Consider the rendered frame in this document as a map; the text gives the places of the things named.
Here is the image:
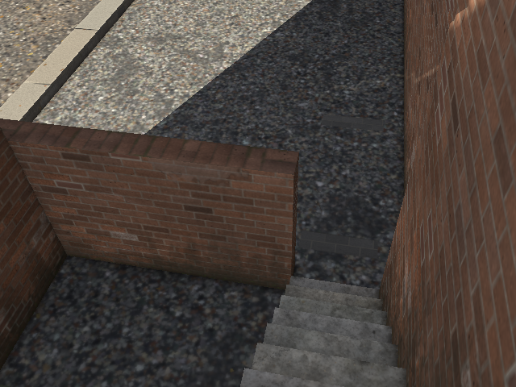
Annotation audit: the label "stairs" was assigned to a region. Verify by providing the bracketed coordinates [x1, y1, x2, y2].
[240, 276, 406, 387]

